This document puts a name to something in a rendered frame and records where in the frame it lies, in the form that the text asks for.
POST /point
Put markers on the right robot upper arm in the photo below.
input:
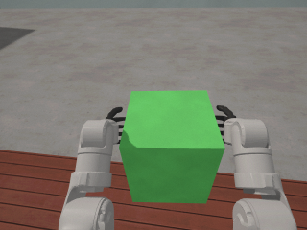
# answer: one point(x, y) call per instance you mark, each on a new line
point(261, 214)

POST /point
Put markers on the carton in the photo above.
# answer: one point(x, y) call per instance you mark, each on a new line
point(171, 146)

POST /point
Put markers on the left robot forearm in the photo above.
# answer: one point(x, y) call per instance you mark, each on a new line
point(92, 173)

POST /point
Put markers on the left robot upper arm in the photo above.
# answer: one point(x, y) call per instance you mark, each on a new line
point(88, 213)

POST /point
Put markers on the right robot forearm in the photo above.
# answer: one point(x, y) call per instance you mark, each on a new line
point(252, 151)

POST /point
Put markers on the left robot hand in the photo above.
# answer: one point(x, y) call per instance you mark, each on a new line
point(110, 116)

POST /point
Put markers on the right robot hand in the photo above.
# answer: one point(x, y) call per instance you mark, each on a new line
point(229, 115)

